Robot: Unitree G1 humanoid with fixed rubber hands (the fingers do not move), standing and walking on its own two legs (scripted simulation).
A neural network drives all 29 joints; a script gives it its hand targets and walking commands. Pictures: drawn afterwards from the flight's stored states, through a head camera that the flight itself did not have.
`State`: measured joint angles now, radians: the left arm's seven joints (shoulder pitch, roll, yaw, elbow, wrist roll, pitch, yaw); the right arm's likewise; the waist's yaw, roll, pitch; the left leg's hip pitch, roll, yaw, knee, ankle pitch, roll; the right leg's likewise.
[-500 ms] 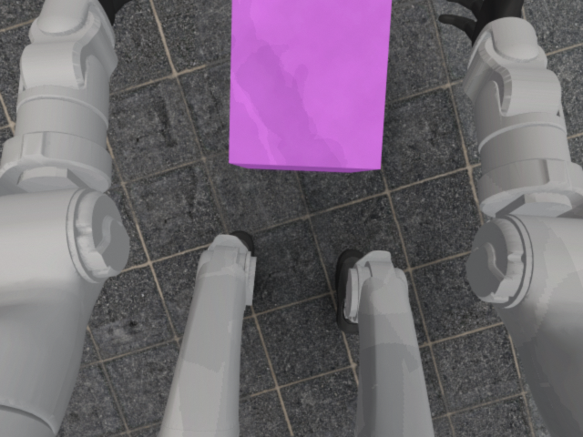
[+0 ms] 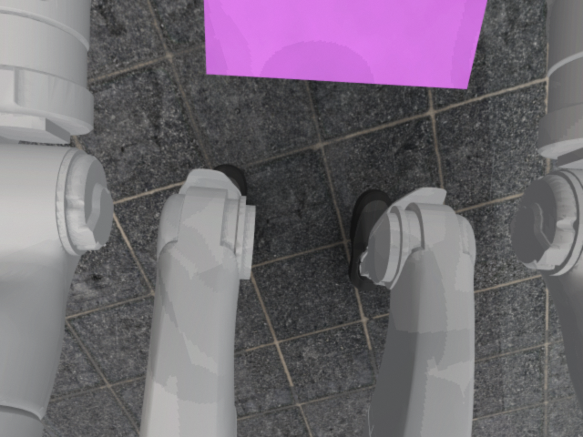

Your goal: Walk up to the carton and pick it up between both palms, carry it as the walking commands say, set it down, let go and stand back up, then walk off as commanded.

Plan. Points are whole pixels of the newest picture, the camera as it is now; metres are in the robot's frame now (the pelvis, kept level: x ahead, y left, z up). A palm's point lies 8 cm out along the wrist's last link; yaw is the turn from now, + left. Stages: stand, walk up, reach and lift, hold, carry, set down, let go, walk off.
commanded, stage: reach and lift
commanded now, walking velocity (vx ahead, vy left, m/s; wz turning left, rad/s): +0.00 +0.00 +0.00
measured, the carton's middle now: out of the picture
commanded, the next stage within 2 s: none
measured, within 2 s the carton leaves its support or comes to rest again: neither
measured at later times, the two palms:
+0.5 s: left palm out of the picture +0.55 +0.22 -0.25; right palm out of the picture +0.57 -0.17 -0.23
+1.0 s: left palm out of the picture +0.56 +0.19 -0.25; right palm out of the picture +0.56 -0.15 -0.25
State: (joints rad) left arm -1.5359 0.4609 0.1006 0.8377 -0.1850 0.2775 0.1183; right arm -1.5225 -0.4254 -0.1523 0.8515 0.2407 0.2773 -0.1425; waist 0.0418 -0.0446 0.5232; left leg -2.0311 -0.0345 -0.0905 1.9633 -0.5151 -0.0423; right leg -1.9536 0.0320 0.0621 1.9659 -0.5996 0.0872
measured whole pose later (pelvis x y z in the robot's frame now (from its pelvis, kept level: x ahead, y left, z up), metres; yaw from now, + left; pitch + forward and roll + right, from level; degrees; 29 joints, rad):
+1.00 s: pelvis +0.00 -0.01 -0.07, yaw -2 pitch +33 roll -2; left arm -1.53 0.42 0.07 1.02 -0.24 0.12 0.12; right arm -1.48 -0.37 0.00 0.91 0.32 0.14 -0.18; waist 0.05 -0.03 0.53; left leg -2.22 0.01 -0.09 2.19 -0.55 -0.05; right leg -2.17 0.09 0.08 2.20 -0.60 0.12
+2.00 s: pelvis +0.00 -0.02 -0.07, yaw -1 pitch +33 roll +0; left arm -1.53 0.42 0.19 0.92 -0.15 0.26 0.07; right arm -1.55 -0.27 -0.21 0.88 0.12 0.25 -0.14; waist 0.05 -0.05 0.53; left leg -2.21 0.00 -0.09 2.18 -0.55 -0.08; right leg -2.18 0.09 0.08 2.21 -0.61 0.09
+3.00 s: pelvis -0.02 -0.02 +0.01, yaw +1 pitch +30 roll -1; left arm -1.54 0.35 0.30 0.75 0.01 0.44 0.05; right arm -1.48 -0.18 -0.41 0.66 -0.03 0.41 -0.09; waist 0.04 -0.04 0.53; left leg -1.96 -0.04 -0.11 1.91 -0.47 -0.08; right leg -1.91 0.07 0.07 1.94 -0.56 0.09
